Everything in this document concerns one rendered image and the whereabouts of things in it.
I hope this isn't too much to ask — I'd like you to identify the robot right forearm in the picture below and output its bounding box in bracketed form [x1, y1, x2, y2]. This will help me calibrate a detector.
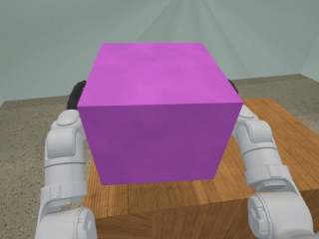
[231, 105, 314, 230]

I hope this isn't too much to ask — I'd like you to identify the carton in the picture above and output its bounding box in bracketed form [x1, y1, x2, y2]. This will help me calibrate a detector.
[77, 43, 243, 185]

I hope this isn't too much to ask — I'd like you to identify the robot left forearm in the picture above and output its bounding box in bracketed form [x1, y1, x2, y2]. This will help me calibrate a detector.
[34, 110, 88, 239]

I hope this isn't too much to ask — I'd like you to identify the robot left upper arm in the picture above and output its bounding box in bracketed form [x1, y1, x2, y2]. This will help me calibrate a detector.
[36, 206, 98, 239]

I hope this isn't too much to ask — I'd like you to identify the pedestal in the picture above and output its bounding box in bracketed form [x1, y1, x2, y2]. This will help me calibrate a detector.
[84, 98, 319, 239]

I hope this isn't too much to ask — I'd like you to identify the robot right upper arm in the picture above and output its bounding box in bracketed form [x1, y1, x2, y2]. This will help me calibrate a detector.
[247, 190, 319, 239]

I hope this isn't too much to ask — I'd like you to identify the robot left hand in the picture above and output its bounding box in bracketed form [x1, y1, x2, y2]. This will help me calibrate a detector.
[67, 80, 87, 111]

